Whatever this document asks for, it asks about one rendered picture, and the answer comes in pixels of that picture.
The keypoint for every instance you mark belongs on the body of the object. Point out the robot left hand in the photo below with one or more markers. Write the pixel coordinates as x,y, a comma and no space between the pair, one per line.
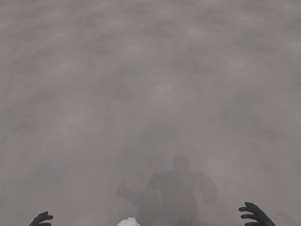
40,218

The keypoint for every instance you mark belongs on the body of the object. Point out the robot right hand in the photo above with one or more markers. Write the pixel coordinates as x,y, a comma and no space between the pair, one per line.
258,215

